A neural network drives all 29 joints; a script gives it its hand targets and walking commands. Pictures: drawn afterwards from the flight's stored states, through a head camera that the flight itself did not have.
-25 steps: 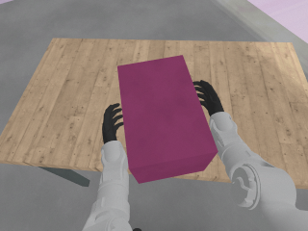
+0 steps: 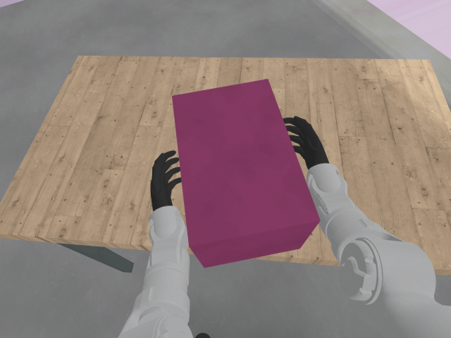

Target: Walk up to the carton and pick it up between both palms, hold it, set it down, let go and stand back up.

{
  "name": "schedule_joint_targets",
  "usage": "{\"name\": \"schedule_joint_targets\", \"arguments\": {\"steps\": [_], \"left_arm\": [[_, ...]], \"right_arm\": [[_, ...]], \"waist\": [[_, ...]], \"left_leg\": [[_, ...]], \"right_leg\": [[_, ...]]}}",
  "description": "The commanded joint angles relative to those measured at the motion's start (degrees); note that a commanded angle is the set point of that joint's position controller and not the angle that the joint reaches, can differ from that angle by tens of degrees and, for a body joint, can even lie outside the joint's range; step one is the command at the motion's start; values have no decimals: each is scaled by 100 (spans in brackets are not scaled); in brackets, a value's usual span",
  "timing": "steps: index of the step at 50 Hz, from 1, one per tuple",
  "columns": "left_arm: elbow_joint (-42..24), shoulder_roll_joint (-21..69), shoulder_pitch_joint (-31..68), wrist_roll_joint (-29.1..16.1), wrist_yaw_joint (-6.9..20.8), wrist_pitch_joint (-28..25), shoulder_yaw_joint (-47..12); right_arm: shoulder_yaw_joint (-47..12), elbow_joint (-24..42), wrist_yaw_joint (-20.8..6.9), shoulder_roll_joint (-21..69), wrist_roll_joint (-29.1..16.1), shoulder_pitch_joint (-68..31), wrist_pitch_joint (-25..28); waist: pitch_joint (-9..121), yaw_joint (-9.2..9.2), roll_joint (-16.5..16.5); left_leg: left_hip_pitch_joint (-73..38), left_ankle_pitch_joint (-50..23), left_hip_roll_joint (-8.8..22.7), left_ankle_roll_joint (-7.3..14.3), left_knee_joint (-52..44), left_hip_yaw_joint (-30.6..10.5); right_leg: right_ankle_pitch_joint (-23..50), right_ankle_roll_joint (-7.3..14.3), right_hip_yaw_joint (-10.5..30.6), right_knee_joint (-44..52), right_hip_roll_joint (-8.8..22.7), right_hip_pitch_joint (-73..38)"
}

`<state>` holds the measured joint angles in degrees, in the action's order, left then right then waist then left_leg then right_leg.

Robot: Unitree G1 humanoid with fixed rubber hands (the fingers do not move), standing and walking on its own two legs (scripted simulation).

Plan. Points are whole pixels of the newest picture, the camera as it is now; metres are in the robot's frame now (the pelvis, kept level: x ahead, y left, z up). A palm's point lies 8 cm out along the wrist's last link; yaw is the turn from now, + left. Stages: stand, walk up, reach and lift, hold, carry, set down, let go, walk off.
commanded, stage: reach and lift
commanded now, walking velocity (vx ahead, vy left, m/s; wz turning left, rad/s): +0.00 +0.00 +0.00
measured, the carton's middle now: (236, 172) +0.43 +0.06 -0.02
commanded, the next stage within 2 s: none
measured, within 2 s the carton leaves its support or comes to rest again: leaves its support in 1.12 s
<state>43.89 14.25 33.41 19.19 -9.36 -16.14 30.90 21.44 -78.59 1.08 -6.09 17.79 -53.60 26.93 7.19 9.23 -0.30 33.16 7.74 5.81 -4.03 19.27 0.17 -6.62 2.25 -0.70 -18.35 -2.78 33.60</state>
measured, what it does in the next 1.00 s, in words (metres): stands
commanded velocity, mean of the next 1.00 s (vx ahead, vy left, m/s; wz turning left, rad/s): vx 0.00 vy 0.00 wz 0.00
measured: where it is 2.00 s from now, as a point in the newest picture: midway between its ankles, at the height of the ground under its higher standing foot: outside the picture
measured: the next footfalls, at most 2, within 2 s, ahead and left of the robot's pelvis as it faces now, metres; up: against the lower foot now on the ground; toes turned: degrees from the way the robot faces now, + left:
none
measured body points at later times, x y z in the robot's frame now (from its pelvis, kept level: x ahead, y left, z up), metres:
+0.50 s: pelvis -0.01 +0.00 +0.00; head +0.12 +0.00 +0.43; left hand +0.36 +0.19 -0.01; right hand +0.46 -0.07 +0.02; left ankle -0.02 +0.17 -0.74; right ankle +0.00 -0.09 -0.74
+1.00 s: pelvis -0.02 +0.00 -0.01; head +0.10 -0.01 +0.43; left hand +0.35 +0.19 -0.01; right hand +0.45 -0.07 +0.01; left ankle -0.02 +0.17 -0.74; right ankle +0.00 -0.09 -0.74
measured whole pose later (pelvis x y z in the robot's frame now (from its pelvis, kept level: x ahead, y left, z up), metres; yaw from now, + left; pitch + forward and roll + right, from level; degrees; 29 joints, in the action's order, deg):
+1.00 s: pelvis -0.02 +0.00 -0.01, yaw +0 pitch +26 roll -1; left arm 48.7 12.3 33.6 10.8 -11.4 -18.8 25.6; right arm 7.9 -83.9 5.8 -8.7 9.9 -55.0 31.3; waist 12.6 9.9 -0.2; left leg 41.3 7.5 6.3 -4.5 23.3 -0.5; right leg -6.0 2.4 -1.7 -21.3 -3.1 41.0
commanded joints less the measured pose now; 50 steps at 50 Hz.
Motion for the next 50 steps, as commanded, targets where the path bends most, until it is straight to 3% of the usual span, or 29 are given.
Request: {"name": "schedule_joint_targets", "arguments": {"steps": [1,3,9,12,13,15,19,25,27,31,33,34,36,45,50], "left_arm": [[-20,2150,2243,413,376,-193,-1652],[-130,2233,2232,344,368,-227,-1760],[-217,2372,2418,313,336,-461,-1825],[-320,2491,2457,229,346,-553,-2036],[-203,2473,2390,247,367,-571,-2000],[-258,2484,2389,246,383,-613,-1993],[-166,2467,2574,200,381,-688,-2064],[-82,2496,2718,88,335,-753,-2140],[52,2407,2696,66,351,-757,-2108],[53,2478,2921,-24,348,-754,-2235],[94,2415,2965,-21,350,-761,-2170],[47,2420,3018,-107,357,-738,-2231],[173,2404,2921,-67,340,-725,-2217],[-10,2310,3360,-335,359,-591,-2370],[-308,2416,3553,-549,348,-461,-2683]], "right_arm": [[-838,3,-576,2797,492,-2128,303],[-863,94,-545,2794,472,-2114,384],[-1126,279,-482,2876,433,-2425,752],[-1198,241,-456,2776,410,-2502,949],[-1240,257,-444,2761,439,-2524,1013],[-1396,360,-442,2753,418,-2618,1101],[-1481,246,-383,2730,428,-2702,1208],[-1518,40,-370,2630,404,-2733,1260],[-1639,107,-356,2652,346,-2813,1236],[-1598,-180,-371,2623,294,-2793,1253],[-1674,-160,-367,2630,273,-2863,1236],[-1668,-129,-362,2621,231,-2858,1240],[-1689,-234,-398,2541,236,-2902,1216],[-2137,268,-346,2849,-11,-3176,1008],[-2532,640,-265,3054,-312,-3120,777]], "waist": [[3465,149,-468],[3625,101,-529],[4033,200,-589],[4157,111,-489],[4127,107,-622],[4194,153,-589],[4374,66,-631],[4563,38,-606],[4550,123,-674],[4641,-20,-549],[4720,82,-624],[4704,14,-631],[4655,44,-695],[5086,122,-787],[5247,-19,-830]], "left_leg": [[-931,-2603,-567,368,347,893],[-1079,-2786,-568,356,414,873],[-962,-2900,-601,331,486,882],[-1107,-3117,-581,272,561,859],[-1053,-3057,-573,296,537,862],[-993,-3067,-585,288,518,890],[-987,-2887,-577,287,507,896],[-1012,-2782,-564,253,576,876],[-901,-2679,-563,277,567,904],[-880,-2587,-569,249,588,871],[-821,-2445,-579,268,587,891],[-858,-2403,-564,264,560,845],[-826,-2452,-558,264,601,864],[-522,-1954,-617,318,575,803],[-684,-2253,-622,294,740,697]], "right_leg": [[2227,-123,-496,-407,-111,-2634],[2412,-122,-513,-415,-135,-2608],[2768,-132,-509,-555,-151,-2707],[3024,-125,-549,-585,-165,-2585],[3050,-152,-560,-579,-170,-2627],[3226,-163,-569,-613,-154,-2721],[3211,-182,-602,-620,-179,-2644],[2985,-144,-611,-607,-231,-2440],[3074,-158,-602,-631,-238,-2479],[2998,-159,-603,-670,-259,-2411],[2909,-162,-596,-680,-258,-2471],[3001,-177,-599,-687,-260,-2451],[2885,-182,-612,-679,-289,-2375],[3146,-315,-484,-847,-205,-2778],[3499,-379,-470,-927,-250,-2848]]}}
